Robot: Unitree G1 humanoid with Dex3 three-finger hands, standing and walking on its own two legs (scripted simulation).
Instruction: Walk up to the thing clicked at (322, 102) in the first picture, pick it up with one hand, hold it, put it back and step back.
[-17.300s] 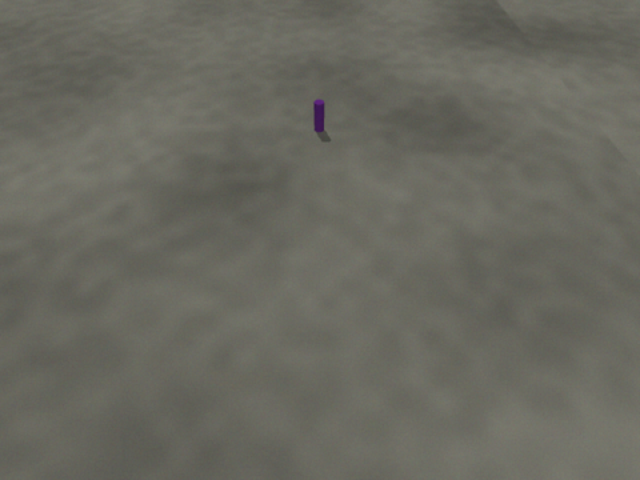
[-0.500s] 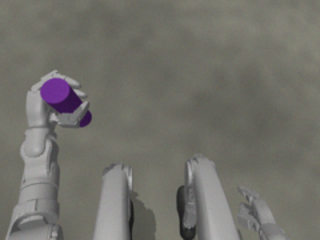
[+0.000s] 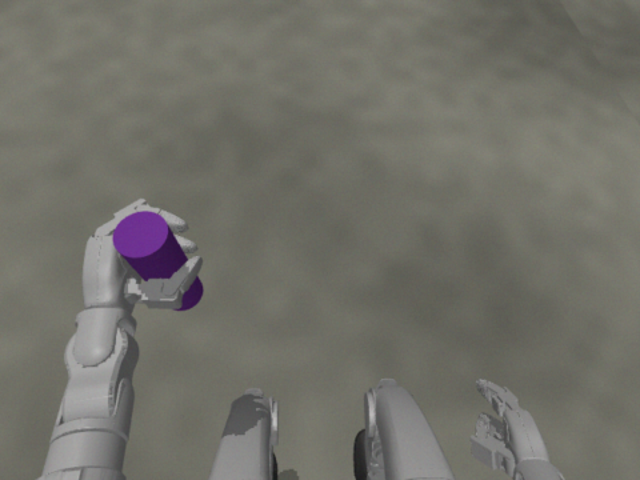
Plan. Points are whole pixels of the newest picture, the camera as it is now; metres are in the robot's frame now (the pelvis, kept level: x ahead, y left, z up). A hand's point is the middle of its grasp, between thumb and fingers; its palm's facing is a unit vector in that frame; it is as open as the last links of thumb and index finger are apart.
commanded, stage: lift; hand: left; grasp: from the side
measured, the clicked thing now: (165, 267) +0.36 +0.19 +0.01
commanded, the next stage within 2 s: hold in 0.96 s
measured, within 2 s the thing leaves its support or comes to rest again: neither
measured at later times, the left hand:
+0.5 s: hand (157, 221) +0.37 +0.17 +0.11, palm faces +0.07 -1.00 -0.01, open 7.3 cm
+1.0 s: hand (155, 198) +0.37 +0.17 +0.15, palm faces +0.04 -1.00 +0.01, open 7.3 cm
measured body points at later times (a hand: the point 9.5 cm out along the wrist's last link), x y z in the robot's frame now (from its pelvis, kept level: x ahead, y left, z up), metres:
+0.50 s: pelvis +0.03 +0.00 +0.08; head +0.11 +0.01 +0.52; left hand +0.36 +0.23 +0.11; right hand +0.16 -0.25 -0.03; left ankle +0.03 +0.11 -0.58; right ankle +0.06 -0.14 -0.58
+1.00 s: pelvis +0.04 -0.01 +0.11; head +0.10 +0.00 +0.55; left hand +0.36 +0.22 +0.15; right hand +0.17 -0.26 +0.00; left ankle +0.03 +0.11 -0.58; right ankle +0.06 -0.14 -0.58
